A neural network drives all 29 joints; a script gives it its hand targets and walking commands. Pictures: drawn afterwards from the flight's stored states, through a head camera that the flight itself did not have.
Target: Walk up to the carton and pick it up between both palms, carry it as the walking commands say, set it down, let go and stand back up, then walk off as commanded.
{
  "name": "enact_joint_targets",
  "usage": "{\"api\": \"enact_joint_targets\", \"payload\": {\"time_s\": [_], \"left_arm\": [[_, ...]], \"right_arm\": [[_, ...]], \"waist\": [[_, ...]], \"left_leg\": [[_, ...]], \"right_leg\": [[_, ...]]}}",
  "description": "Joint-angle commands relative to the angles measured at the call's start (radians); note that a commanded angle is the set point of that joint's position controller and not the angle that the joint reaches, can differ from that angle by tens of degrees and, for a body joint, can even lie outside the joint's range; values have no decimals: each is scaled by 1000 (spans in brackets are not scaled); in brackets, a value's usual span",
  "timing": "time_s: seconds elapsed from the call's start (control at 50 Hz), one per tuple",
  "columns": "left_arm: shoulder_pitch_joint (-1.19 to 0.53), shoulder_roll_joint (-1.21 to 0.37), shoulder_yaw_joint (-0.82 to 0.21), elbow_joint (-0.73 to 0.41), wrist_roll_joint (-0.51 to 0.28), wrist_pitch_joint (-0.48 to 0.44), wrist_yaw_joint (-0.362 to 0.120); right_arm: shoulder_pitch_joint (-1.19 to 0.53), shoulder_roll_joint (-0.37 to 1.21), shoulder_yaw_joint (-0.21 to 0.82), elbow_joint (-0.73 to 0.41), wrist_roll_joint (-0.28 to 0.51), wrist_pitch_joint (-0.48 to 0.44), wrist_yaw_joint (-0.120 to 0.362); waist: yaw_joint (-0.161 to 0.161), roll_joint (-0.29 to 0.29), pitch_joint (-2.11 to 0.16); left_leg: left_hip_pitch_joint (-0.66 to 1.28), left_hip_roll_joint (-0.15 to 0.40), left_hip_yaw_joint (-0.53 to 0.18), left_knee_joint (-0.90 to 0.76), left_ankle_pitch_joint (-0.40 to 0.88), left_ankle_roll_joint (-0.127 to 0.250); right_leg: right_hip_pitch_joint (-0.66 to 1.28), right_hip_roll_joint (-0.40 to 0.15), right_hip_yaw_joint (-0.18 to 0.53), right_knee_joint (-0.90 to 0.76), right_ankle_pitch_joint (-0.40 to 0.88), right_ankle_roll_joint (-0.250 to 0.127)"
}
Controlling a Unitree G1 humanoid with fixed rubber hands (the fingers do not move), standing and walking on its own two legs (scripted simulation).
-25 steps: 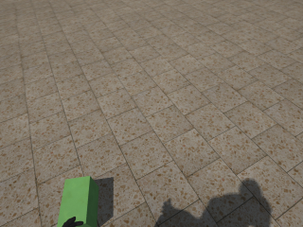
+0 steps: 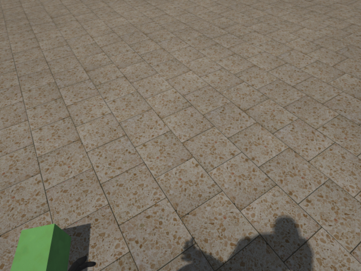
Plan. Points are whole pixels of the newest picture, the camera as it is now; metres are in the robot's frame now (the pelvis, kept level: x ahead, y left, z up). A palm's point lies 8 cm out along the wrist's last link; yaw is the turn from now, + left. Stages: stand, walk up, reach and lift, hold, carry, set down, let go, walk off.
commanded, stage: walk off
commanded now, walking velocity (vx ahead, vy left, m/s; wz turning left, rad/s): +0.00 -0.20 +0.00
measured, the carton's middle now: (43, 261) +0.34 +0.63 -0.63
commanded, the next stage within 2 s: none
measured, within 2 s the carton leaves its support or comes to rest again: neither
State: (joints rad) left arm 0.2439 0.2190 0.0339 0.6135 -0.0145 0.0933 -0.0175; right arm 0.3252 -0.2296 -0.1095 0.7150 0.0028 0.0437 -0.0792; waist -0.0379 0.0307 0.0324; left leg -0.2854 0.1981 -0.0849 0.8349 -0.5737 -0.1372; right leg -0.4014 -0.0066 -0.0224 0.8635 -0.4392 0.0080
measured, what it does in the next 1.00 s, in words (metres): steps to the right: left foot, then right foot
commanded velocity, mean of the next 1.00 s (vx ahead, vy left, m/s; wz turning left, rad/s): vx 0.00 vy -0.20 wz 0.00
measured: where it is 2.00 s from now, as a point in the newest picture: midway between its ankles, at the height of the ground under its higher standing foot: outside the picture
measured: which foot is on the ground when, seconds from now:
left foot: up 0.00-0.50, down 0.52-0.74, up 0.76-1.00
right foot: down 0.00-0.52, up 0.54-0.72, down 0.74-1.00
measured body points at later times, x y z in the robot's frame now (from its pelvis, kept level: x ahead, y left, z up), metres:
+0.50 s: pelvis +0.00 -0.14 +0.02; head +0.02 -0.15 +0.47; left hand +0.10 +0.10 -0.09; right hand +0.08 -0.41 -0.10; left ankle -0.06 +0.01 -0.68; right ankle +0.01 -0.10 -0.69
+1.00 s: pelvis +0.00 -0.33 +0.03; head +0.03 -0.35 +0.48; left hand +0.10 -0.09 -0.08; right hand +0.10 -0.60 -0.10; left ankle -0.05 -0.18 -0.61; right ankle +0.01 -0.35 -0.69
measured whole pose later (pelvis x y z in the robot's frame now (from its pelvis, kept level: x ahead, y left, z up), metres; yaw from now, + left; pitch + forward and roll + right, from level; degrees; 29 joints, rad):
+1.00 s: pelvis +0.00 -0.33 +0.03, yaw +4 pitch +1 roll +2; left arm 0.30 0.19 0.01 0.61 -0.01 0.08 -0.01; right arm 0.27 -0.23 -0.11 0.73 0.00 0.07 -0.07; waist -0.04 0.02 0.03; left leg -0.52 -0.06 -0.10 1.19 -0.50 -0.10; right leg -0.33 0.07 -0.15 0.61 -0.32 -0.15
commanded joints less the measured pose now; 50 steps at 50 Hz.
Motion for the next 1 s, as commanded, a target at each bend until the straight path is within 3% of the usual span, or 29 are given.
{"api": "enact_joint_targets", "payload": {"time_s": [0.0,0.02,0.04,0.08,0.12,0.22,0.28,0.36,0.38,0.42,0.44,0.46,0.48,0.5,0.52,0.54,0.56,0.58,0.6,0.66,0.68,0.7,0.72,0.74,0.76,0.8,0.86,0.9,0.98], "left_arm": [[174,244,39,22,56,-75,-9],[169,211,42,7,47,-64,-7],[127,214,40,-18,58,-59,4],[127,162,30,-23,48,-51,21],[128,112,19,-20,53,-63,29],[107,74,13,-15,59,-60,46],[90,91,12,-23,57,-47,47],[98,94,13,-26,64,-41,53],[92,104,18,-28,63,-36,54],[-6,134,25,-60,60,-23,48],[-43,150,34,-79,66,-18,48],[-103,192,46,-99,56,-12,48],[-103,206,56,-97,36,-14,48],[-4,159,44,-112,49,-14,35],[3,111,26,-128,84,6,20],[-11,153,46,-126,83,17,5],[-4,142,39,-116,75,16,-4],[2,130,34,-104,66,11,-12],[20,129,31,-83,62,5,-17],[-31,71,19,-98,53,-21,-31],[42,70,22,-73,60,-34,-18],[113,124,37,-41,71,-47,-3],[137,208,48,-36,77,-67,3],[215,279,41,-22,67,-80,-3],[228,265,35,19,53,-76,0],[156,217,33,-12,52,-61,5],[145,143,20,-27,47,-52,26],[141,111,15,-23,52,-60,35],[110,82,6,-15,49,-56,49]], "right_arm": [[-45,-101,-14,-74,-31,3,9],[-106,-121,-18,-81,-27,10,10],[-110,-115,-20,-81,-22,16,15],[-47,-111,-26,-55,-22,19,27],[-3,-97,-22,-23,-18,13,27],[-4,-81,-7,-1,-22,25,17],[-2,-95,-7,-2,-17,33,12],[3,-89,4,0,-14,28,6],[56,-73,11,17,-8,27,4],[178,-114,-1,43,-12,18,-5],[290,-149,-13,66,-11,12,-12],[422,-164,-22,98,-11,8,-24],[422,-225,-47,98,-17,-3,-29],[192,-244,-37,37,-31,-4,-36],[86,-229,-26,35,-20,-9,-33],[-60,-229,-34,-20,-27,-25,-34],[-197,-247,-39,-75,-32,-38,-22],[-291,-235,-29,-93,-40,-45,-12],[-279,-221,-21,-96,-48,-48,-2],[-85,-266,-44,-49,-62,-33,14],[-66,-286,-42,-46,-40,-33,20],[-25,-237,-31,-30,-24,-38,28],[50,-102,-5,-17,-34,-34,29],[76,-36,-2,-17,-53,-15,9],[18,-67,-8,-37,-34,-3,7],[-128,-111,-15,-67,-19,9,15],[-78,-108,-18,-40,-16,15,28],[-5,-103,-19,0,-13,14,28],[6,-80,-7,23,-18,28,20]], "waist": [[118,-309,-95],[120,-184,-39],[109,-216,-56],[78,-215,-94],[65,-170,-128],[65,-117,-121],[65,-129,-94],[69,-120,-93],[53,-128,-116],[-26,-231,-107],[-71,-259,-116],[-158,-224,-130],[-199,144,-138],[-44,324,-126],[29,192,-20],[83,77,96],[130,75,100],[183,64,122],[171,88,119],[39,199,65],[67,204,-17],[102,90,-103],[81,-301,-166],[81,-453,-141],[110,-330,-167],[109,-207,-55],[86,-201,-112],[65,-130,-157],[53,-114,-110]], "left_leg": [[-294,-183,-30,526,-79,72],[-320,-196,-45,523,-31,95],[-360,-205,-26,519,-7,100],[-363,-193,15,500,82,103],[-312,-205,40,500,103,92],[-329,-221,85,373,107,82],[-320,-215,90,334,118,78],[-276,-195,109,215,107,82],[-228,-190,139,138,81,87],[14,-182,206,-69,48,118],[122,-175,227,-242,54,152],[231,-140,218,-478,201,228],[336,83,-129,-587,435,336],[224,351,-580,-490,649,484],[-97,438,-627,-552,591,510],[-325,424,-530,-531,539,487],[-315,346,-441,-542,413,422],[-339,202,-280,-530,304,303],[-365,83,-129,-534,335,233],[-116,8,-67,-370,540,175],[-46,3,-49,-213,675,150],[-81,-47,-4,19,652,110],[-307,-195,45,296,-151,78],[-343,-246,-25,482,-288,59],[-290,-193,-53,493,-127,60],[-327,-208,-36,524,-27,99],[-333,-197,24,498,72,107],[-299,-213,44,493,104,93],[-305,-216,73,392,130,84]], "right_leg": [[207,-323,278,-487,997,-129],[165,-278,206,-504,763,-86],[228,-256,205,-492,659,-83],[305,-260,168,-459,781,-67],[310,-258,140,-469,842,-104],[362,-249,116,-518,720,-170],[333,-242,127,-569,526,-142],[338,-213,120,-570,523,-121],[362,-188,92,-582,581,-66],[218,-114,-22,-555,865,115],[196,-73,-54,-441,1059,199],[159,6,-121,-185,1229,305],[-56,88,-131,317,755,285],[-259,52,160,642,-179,168],[-182,-33,300,714,-204,91],[-88,-44,351,828,-198,32],[-118,-23,326,741,-132,17],[-66,-49,296,506,-85,8],[28,-21,166,363,-26,12],[92,-4,14,-147,-62,26],[213,-21,32,-400,56,27],[394,-45,59,-509,182,14],[569,-207,228,-433,766,-4],[442,-354,310,-405,1248,-37],[329,-357,259,-450,1102,-107],[213,-268,209,-513,726,-93],[319,-266,157,-465,800,-106],[348,-259,140,-477,822,-122],[321,-254,123,-561,612,-123]]}}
